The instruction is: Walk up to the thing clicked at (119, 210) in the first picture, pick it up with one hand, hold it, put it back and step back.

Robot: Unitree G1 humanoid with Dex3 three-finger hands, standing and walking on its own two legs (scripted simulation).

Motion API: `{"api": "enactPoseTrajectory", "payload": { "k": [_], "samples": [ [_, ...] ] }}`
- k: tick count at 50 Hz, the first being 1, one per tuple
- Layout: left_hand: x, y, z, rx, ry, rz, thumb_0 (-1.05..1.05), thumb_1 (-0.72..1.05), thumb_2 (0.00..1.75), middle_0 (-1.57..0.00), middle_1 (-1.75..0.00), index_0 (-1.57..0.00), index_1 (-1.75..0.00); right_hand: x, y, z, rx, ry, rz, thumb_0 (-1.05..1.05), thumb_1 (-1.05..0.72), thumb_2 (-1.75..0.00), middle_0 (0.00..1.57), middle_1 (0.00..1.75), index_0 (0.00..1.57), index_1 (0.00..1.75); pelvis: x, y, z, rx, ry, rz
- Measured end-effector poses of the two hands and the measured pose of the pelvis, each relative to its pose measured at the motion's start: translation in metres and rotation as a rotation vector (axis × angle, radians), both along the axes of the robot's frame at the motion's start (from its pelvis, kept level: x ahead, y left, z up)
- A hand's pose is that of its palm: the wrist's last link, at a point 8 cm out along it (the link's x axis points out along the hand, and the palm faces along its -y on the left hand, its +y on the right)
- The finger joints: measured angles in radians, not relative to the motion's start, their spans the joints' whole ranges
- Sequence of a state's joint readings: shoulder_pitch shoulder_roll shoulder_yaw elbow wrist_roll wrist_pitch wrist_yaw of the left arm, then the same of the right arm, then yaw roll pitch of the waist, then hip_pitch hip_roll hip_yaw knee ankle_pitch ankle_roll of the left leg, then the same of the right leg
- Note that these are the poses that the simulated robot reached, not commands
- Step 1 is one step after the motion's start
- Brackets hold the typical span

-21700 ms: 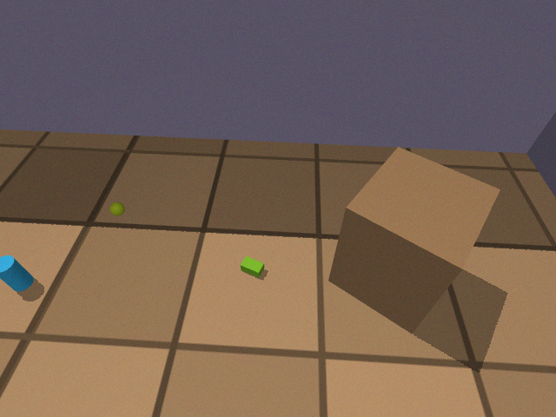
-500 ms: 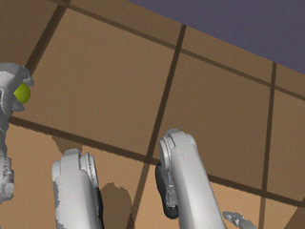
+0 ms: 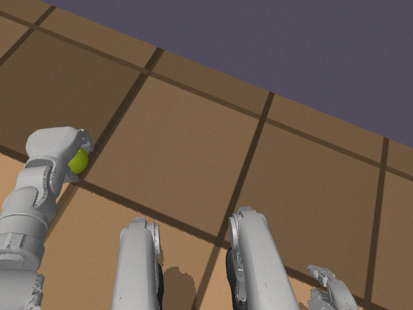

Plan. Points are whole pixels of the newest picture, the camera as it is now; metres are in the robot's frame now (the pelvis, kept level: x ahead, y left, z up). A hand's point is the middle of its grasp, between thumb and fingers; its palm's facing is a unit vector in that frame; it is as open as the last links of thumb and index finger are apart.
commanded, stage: lift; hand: left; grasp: from above
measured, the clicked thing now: (71, 160) +0.44 +0.26 -0.12
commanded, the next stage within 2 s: hold in 0.88 s
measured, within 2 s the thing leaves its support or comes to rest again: neither
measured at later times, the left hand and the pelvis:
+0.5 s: hand (34, 152) +0.36 +0.22 +0.10, palm faces -0.44 -0.09 -0.89, open 8.2 cm; pelvis +0.03 -0.01 +0.17, yaw +1 degrees
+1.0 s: hand out of the picture +0.37 +0.22 +0.18, palm faces -0.44 -0.09 -0.89, open 8.2 cm; pelvis +0.06 -0.01 +0.25, yaw +1 degrees
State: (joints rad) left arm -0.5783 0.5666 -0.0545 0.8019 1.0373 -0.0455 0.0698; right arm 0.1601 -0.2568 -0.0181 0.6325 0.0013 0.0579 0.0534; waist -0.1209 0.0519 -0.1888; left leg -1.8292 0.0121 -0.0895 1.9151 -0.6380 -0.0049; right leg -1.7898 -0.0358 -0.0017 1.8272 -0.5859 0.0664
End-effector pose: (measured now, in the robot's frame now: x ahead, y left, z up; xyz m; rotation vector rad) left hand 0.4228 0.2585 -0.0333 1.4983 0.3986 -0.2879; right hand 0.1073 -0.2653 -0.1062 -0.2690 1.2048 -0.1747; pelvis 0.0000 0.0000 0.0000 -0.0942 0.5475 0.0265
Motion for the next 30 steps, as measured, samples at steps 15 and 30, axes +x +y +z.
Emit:
{"api": "enactPoseTrajectory", "payload": {
  "k": [15, 30],
  "samples": [
    [-0.041, -0.023, 0.131, -0.019, 0.013, 0.022, 0.00, 0.23, 0.32, -0.79, -0.51, -0.85, -0.48, 0.022, 0.001, 0.108, 0.023, -0.114, -0.049, 0.01, -0.92, -0.90, 0.21, 0.30, 0.20, 0.30, 0.016, -0.009, 0.113, 0.049, -0.155, -0.003],
    [-0.054, -0.040, 0.206, -0.013, 0.022, 0.040, 0.00, 0.22, 0.32, -0.80, -0.49, -0.86, -0.47, 0.027, -0.012, 0.188, 0.003, -0.159, -0.081, 0.01, -0.92, -0.90, 0.20, 0.30, 0.20, 0.30, 0.038, -0.015, 0.192, 0.071, -0.287, -0.005]
  ]
}}
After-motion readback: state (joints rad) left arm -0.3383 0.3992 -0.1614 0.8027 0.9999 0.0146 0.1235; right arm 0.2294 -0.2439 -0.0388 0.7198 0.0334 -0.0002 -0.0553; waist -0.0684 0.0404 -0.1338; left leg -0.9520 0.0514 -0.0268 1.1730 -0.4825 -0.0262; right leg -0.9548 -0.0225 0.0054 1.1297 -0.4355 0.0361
